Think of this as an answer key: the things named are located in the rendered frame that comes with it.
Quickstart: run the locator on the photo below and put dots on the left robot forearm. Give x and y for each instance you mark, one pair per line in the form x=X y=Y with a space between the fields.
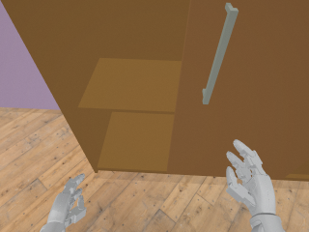
x=53 y=227

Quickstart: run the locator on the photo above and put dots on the robot right hand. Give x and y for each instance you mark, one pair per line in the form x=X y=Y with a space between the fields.
x=262 y=198

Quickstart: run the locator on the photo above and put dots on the right robot forearm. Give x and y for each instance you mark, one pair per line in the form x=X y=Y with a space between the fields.
x=266 y=222

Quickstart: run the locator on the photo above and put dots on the wardrobe door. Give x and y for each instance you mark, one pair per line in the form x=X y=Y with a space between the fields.
x=303 y=169
x=261 y=93

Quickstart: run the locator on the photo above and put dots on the handle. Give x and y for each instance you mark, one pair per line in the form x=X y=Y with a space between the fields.
x=227 y=30

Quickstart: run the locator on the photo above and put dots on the robot left hand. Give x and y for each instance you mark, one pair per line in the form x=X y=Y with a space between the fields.
x=61 y=210

